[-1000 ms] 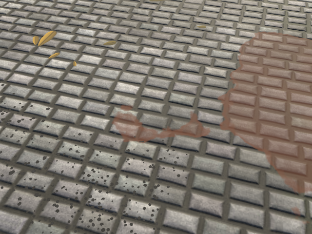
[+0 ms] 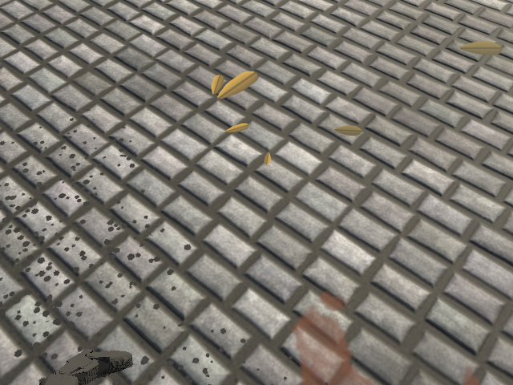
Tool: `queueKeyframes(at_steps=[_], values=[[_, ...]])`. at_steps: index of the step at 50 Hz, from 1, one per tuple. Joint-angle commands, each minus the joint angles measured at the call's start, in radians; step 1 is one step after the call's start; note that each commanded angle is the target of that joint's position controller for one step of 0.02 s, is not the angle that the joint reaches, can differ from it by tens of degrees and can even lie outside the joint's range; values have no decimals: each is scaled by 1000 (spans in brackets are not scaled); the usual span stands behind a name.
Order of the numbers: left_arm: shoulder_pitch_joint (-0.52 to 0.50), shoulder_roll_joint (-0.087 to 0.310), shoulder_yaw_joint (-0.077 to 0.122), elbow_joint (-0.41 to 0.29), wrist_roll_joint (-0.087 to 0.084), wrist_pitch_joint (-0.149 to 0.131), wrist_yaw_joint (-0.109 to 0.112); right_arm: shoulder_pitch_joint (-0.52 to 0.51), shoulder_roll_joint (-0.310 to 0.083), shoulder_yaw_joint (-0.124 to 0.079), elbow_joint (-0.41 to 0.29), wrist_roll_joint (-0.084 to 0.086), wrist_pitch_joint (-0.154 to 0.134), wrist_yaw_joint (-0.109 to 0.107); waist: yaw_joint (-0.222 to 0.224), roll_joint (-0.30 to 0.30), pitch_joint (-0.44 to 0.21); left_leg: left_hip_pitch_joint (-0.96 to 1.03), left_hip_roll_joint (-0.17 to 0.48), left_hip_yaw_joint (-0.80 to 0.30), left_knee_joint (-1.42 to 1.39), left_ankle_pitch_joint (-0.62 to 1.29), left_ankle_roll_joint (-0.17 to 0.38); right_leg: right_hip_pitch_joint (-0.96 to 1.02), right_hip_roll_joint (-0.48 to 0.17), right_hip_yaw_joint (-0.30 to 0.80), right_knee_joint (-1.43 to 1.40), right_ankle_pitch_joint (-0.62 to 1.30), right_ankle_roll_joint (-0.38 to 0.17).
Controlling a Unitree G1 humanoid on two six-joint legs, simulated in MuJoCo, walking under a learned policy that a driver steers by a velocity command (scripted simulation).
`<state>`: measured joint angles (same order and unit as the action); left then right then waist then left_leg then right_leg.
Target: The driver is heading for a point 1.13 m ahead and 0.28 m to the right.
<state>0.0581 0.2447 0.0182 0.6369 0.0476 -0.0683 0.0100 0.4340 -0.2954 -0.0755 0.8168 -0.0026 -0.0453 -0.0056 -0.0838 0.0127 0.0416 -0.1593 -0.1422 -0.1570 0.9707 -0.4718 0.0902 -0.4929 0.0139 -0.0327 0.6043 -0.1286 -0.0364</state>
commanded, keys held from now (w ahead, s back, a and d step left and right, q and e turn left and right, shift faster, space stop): w+q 0.10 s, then w+e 0.90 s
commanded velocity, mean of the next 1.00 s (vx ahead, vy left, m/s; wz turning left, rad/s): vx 0.50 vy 0.00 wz -0.20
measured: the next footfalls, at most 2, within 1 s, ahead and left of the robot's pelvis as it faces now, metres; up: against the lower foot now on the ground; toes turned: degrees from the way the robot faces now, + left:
left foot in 0.42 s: +0.33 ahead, +0.13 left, +0.00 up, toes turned +3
right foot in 0.92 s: +0.58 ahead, -0.12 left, +0.00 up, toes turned -20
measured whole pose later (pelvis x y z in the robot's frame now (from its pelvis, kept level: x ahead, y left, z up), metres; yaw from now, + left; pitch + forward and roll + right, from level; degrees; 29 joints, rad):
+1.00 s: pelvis +0.48 -0.04 +0.00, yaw -18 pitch +1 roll +0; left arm 0.12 0.27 0.06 0.70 0.03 -0.01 -0.04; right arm 0.35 -0.26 -0.05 0.83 -0.02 -0.05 0.00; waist -0.03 0.01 0.06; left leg -0.21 0.09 0.10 1.12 -0.45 -0.02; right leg -0.47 0.07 -0.09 0.66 -0.21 -0.12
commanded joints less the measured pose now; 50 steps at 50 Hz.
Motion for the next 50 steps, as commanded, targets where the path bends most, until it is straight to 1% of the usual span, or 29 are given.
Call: queueKeyframes(at_steps=[1,2,4,6,8,11,13,16,18,20,21,22,23,24,25,26,27,28,31,36,40,42,44,45,46,47,48,49,50], values=[[178,95,46,-16,-12,7,6,-18,-92,-9,-95,-27,0,8,101,-45,-136,-462,117,53,331,97,-23,472,-375,545,-328,-290,-172],[172,82,40,-3,-9,3,5,-42,-75,-8,-100,-29,7,18,86,-49,-88,-440,143,62,284,123,-29,395,-327,428,-358,-222,-139],[201,96,43,32,-18,-14,4,-44,-55,-3,-105,-43,33,40,68,-96,-45,-401,173,81,249,136,-38,300,-284,277,-399,-74,-126],[242,99,45,56,-27,-36,-9,-77,-40,1,-125,-45,42,52,68,-104,-49,-412,176,76,216,161,-39,290,-283,222,-417,58,-146],[271,106,46,84,-25,-49,-19,-122,-18,10,-138,-44,37,55,68,-99,-43,-445,167,52,141,212,-45,294,-272,178,-447,78,-162],[275,111,47,112,-35,-41,-28,-220,-8,26,-166,-46,27,63,61,-99,-14,-452,199,117,-65,322,-60,292,-224,108,-472,60,-160],[299,122,50,125,-42,-32,-33,-312,12,42,-187,-41,18,67,90,-99,0,-379,202,174,-217,372,-72,262,-192,80,-470,89,-153],[368,164,63,153,-36,-21,-36,-384,4,47,-208,-29,5,59,123,-98,-1,-317,177,203,-332,344,-83,309,-213,110,-421,170,-152],[385,182,69,164,-32,-13,-35,-385,-13,42,-216,-27,-7,46,121,-107,-13,-274,162,204,-388,291,-73,355,-234,148,-365,200,-143],[374,181,70,171,-37,-4,-30,-270,-28,32,-182,-38,-25,30,61,-81,-56,-84,134,206,-520,302,-53,337,-203,143,-223,240,-114],[378,144,59,168,-43,-7,-30,-141,-72,15,-143,-58,-39,16,12,-19,-145,121,193,136,-546,287,-27,263,-141,98,-39,211,-90],[366,54,33,112,-62,-13,-32,0,-166,-5,-145,-85,-46,0,-47,148,-296,380,479,-181,-602,125,38,39,-46,21,270,-96,-46],[392,66,39,90,-57,-4,-25,16,-226,-26,-133,-59,-27,-7,-27,275,-304,389,608,-460,-713,51,115,-173,43,3,468,-411,-43],[370,120,56,113,-37,13,-19,-37,-143,-5,-142,-44,-22,-6,-4,139,-193,297,572,-380,-709,32,116,-213,-21,76,559,-377,-56],[334,102,56,117,-36,18,-27,-94,-75,13,-140,-34,-27,-2,23,92,-100,204,515,-249,-728,91,99,-214,-53,87,553,-300,-54],[323,86,57,123,-38,24,-33,-130,-38,23,-136,-30,-31,1,49,89,-55,132,467,-139,-760,181,69,-184,-74,83,521,-250,-44],[317,86,61,123,-26,34,-39,-143,-24,27,-129,-26,-37,-3,69,115,-33,90,439,-71,-780,245,53,-165,-85,77,507,-221,-31],[327,77,61,131,-17,44,-46,-146,-20,28,-124,-24,-44,-4,83,110,-27,63,420,-15,-794,311,48,-145,-88,73,514,-189,-20],[260,58,61,104,-14,60,-60,-117,-34,18,-94,-16,-65,-3,97,83,-18,73,423,89,-812,495,66,-197,-94,68,516,-103,2],[95,39,49,46,-13,65,-81,-81,-43,10,-51,-20,-63,-3,76,75,21,86,395,248,-821,540,56,-230,-102,36,320,68,14],[-22,45,40,-2,-10,63,-97,-48,-87,-5,-22,-20,-56,-8,50,73,54,116,414,323,-811,574,34,-142,-89,-38,120,77,-28],[-45,57,42,-18,-6,64,-95,-25,-105,-11,-4,-20,-45,-11,44,69,55,176,424,355,-755,700,21,-108,-61,-77,64,9,-61],[2,74,52,-14,-1,64,-84,-22,-141,-18,7,-21,-32,-14,71,86,5,230,425,392,-598,1026,6,-10,7,-121,38,-101,-103],[92,91,62,8,0,59,-75,-24,-159,-22,9,-21,-21,-15,113,83,-53,236,419,406,-443,1133,3,90,53,-131,15,-146,-128],[255,114,78,59,7,48,-61,-34,-163,-20,3,-17,-12,-15,189,43,-148,159,393,430,-210,1062,-19,301,91,-118,-62,-112,-157],[395,205,106,91,13,44,-43,-17,-112,-5,-28,-25,-12,-12,231,-71,-261,-66,363,428,92,683,-51,560,-86,132,-97,-242,-202],[331,329,133,63,-18,50,-36,-13,-24,11,-110,-13,-19,6,153,-324,-343,-492,131,323,446,-73,-115,807,-343,735,-266,-264,-353],[353,310,135,47,-36,62,-31,-133,-101,2,-134,-25,-28,10,217,-136,-323,-607,156,140,490,-18,-109,795,-352,761,-340,-168,-352],[317,263,120,67,-36,62,-20,-178,-81,9,-142,-12,-39,13,187,-79,-197,-635,206,130,460,72,-97,693,-336,601,-316,-51,-337]])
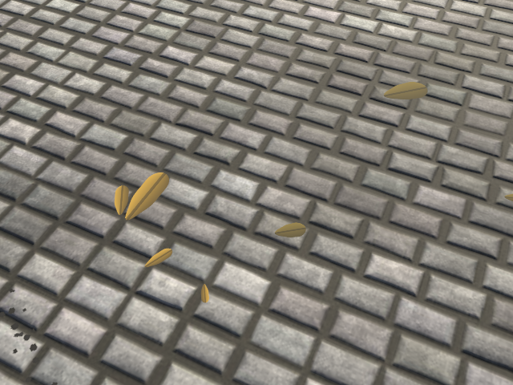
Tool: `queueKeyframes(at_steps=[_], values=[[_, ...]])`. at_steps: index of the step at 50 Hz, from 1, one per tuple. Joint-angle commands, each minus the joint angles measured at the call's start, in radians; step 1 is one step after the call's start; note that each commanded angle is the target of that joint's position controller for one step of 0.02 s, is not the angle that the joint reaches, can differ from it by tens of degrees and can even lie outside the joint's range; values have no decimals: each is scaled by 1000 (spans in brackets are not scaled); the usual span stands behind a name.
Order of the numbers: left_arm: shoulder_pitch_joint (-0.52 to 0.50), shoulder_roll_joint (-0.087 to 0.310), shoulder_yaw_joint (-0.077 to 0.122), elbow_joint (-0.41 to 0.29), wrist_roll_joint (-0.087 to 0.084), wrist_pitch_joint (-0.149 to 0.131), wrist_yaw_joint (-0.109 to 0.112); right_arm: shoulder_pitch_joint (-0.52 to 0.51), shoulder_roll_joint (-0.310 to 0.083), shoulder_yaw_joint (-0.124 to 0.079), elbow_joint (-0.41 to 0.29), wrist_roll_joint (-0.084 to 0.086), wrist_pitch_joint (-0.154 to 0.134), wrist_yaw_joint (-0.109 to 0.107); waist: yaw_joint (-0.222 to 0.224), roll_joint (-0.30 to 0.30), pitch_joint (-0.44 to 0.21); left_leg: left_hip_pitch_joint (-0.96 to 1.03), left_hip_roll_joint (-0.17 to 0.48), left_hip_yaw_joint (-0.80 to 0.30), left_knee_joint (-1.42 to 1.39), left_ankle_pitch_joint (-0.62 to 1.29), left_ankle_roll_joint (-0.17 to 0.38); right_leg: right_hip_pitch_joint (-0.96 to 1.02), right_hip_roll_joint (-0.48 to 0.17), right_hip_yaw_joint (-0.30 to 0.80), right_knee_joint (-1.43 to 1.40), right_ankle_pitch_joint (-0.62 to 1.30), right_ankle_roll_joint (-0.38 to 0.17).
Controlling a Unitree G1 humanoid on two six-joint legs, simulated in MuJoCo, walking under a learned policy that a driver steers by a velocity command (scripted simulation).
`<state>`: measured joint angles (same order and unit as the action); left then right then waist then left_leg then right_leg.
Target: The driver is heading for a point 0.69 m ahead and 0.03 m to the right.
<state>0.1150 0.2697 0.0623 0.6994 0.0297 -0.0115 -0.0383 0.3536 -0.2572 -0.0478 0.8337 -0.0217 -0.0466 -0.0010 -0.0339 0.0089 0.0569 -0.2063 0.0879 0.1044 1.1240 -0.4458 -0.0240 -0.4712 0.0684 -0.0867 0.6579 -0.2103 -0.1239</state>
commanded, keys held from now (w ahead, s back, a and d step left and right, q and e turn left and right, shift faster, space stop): w+e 0.14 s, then w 0.70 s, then no key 0.16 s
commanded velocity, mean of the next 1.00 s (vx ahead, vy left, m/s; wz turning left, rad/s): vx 0.48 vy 0.00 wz -0.22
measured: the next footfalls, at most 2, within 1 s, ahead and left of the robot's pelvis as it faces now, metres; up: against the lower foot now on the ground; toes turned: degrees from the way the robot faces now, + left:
left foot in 0.48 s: +0.45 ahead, +0.08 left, +0.00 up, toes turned -9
right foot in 1.00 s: +0.69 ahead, -0.15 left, +0.00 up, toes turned -13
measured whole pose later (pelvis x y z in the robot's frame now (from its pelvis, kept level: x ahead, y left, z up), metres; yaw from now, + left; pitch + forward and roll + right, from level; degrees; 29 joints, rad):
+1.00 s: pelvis +0.53 -0.04 +0.01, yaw -11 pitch +1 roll +2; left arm 0.04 0.22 0.00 0.78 0.04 -0.06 -0.02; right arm 0.45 -0.21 -0.03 0.96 -0.01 -0.07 0.00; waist -0.07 -0.03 0.06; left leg 0.06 -0.07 0.04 0.32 -0.39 0.04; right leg -0.47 -0.01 -0.05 0.50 0.01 -0.07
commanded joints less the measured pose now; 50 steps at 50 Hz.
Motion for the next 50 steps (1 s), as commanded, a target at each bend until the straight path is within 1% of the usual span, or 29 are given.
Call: queueKeyframes(at_steps=[1,2,3,4,5,6,8,13,17,19,21,22,23,24,25,26,27,28,29,31,34,36,38,42,44,47,48,49,50], values=[[231,178,59,17,-21,-1,32,-79,-106,-12,-143,7,-46,4,85,-5,-117,-524,15,-132,187,107,22,514,-341,545,-371,181,-204],[177,141,46,17,-26,-7,32,-85,-101,-13,-135,-9,-34,3,42,31,-76,-446,40,-143,107,119,24,405,-259,447,-388,232,-143],[158,134,41,6,-26,-15,33,-26,-96,-9,-130,-21,-15,5,11,-35,-92,-383,38,-138,84,120,13,351,-258,420,-399,313,-159],[162,120,35,8,-29,-26,28,-20,-100,-10,-124,-30,2,5,4,-31,-93,-362,39,-137,67,110,4,326,-241,402,-404,384,-164],[174,126,37,14,-33,-35,26,-23,-92,-9,-128,-32,14,8,-1,-31,-95,-357,32,-129,35,115,-6,302,-225,380,-415,384,-172],[178,136,39,17,-29,-40,25,-40,-87,-8,-127,-30,20,11,-1,-16,-87,-364,31,-122,-7,144,-13,286,-204,365,-433,335,-167],[221,148,41,32,-27,-44,26,-117,-78,-6,-151,-28,24,16,20,-23,-52,-424,29,-111,-97,225,-24,293,-191,356,-461,310,-156],[322,128,31,71,-32,-54,28,-278,-63,3,-183,-21,18,26,90,-57,-24,-481,15,-102,-337,431,-15,402,-183,334,-468,342,-95],[382,135,26,97,-21,-58,39,-387,-63,8,-215,-13,7,35,131,-60,-2,-488,-17,-84,-456,455,10,499,-208,337,-434,424,-87],[391,143,24,106,-15,-57,45,-413,-69,7,-229,-10,0,38,132,-68,12,-461,-35,-80,-507,422,33,532,-229,349,-415,467,-84],[363,156,24,111,-12,-58,52,-367,-80,2,-220,-8,-6,36,96,-80,13,-357,-62,-75,-563,358,65,530,-243,342,-379,567,-62],[343,165,24,112,-11,-60,53,-303,-93,-5,-200,-8,-8,30,65,-86,-10,-253,-93,-63,-587,315,83,519,-235,327,-323,702,-45],[333,172,25,117,-9,-61,51,-196,-111,-15,-164,-7,-13,18,18,-78,-66,-115,-129,-45,-619,287,103,513,-212,304,-199,827,-30],[324,164,20,119,-12,-63,48,-49,-136,-27,-123,-14,-23,5,-53,-43,-153,93,-101,-70,-661,317,134,442,-167,259,-10,786,-11],[332,103,1,88,-16,-69,45,120,-210,-43,-108,-36,-29,-12,-108,60,-294,337,135,-331,-671,189,190,269,-109,219,287,458,7],[462,47,-5,89,-48,-64,41,128,-289,-66,-87,-37,-21,-5,-35,302,-367,511,350,-807,-796,157,327,-40,82,149,584,-294,49],[378,127,5,103,-8,-57,48,50,-191,-47,-96,-4,-11,5,-22,95,-232,394,299,-807,-845,76,296,-133,14,224,637,-257,32],[301,122,6,89,-9,-58,39,-35,-136,-32,-106,4,-12,9,0,33,-116,258,261,-634,-858,116,276,-130,-25,218,605,-167,32],[264,103,-1,82,-9,-58,32,-71,-103,-23,-100,-2,-16,13,16,4,-71,175,212,-528,-884,224,253,-108,-58,202,560,-122,36],[270,84,-6,89,7,-38,20,-67,-79,-12,-73,3,-29,11,50,61,-43,84,138,-381,-917,381,214,-49,-98,172,488,-97,53],[255,66,-12,94,13,-22,8,-22,-97,-16,-35,15,-50,15,61,71,-46,76,117,-308,-960,476,232,-71,-116,133,443,-58,78],[166,59,-17,70,13,-20,4,9,-105,-18,-11,17,-52,16,47,61,-12,89,108,-269,-997,486,239,-145,-145,108,377,5,97],[73,51,-23,44,10,-22,2,40,-96,-16,10,18,-49,16,28,55,8,110,86,-230,-1012,516,232,-190,-161,84,277,73,112],[-67,23,-40,9,2,-28,-1,96,-105,-16,46,18,-48,17,-8,60,16,140,68,-171,-1000,602,211,-147,-145,42,60,188,115],[-99,14,-45,7,0,-34,4,115,-101,-12,67,14,-45,12,-15,54,25,162,69,-141,-949,780,198,-97,-116,21,-23,207,106],[-64,24,-42,27,2,-47,18,112,-105,-9,90,9,-39,2,6,78,-6,214,87,-138,-839,984,168,3,-76,27,-84,180,71],[-10,38,-36,49,5,-52,24,93,-111,-10,91,9,-37,-3,30,85,-27,229,86,-143,-781,1036,154,63,-58,32,-112,161,56],[87,52,-29,90,11,-61,30,73,-114,-10,93,14,-34,-6,73,70,-66,236,65,-138,-677,1059,135,165,-36,28,-182,193,37],[194,77,-21,129,24,-77,38,71,-109,-7,93,24,-32,-9,116,31,-124,179,23,-111,-527,961,111,330,-69,45,-247,361,17]])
